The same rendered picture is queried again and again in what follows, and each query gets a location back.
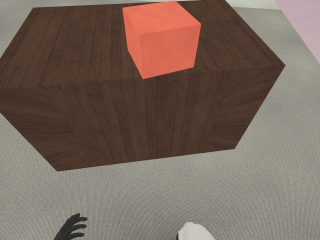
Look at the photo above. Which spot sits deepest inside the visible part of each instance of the pedestal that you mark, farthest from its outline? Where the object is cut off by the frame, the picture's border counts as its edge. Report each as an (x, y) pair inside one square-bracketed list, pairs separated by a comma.
[(70, 87)]

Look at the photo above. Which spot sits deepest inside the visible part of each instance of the carton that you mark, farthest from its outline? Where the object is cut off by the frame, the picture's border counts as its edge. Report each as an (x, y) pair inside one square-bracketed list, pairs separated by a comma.
[(161, 37)]

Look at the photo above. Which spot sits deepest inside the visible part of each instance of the left robot hand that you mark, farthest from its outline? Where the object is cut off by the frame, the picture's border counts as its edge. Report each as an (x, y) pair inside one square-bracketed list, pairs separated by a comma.
[(68, 227)]

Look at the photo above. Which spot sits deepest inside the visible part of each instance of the robot right thigh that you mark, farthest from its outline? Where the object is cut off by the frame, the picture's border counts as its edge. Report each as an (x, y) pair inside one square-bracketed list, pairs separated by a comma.
[(194, 232)]

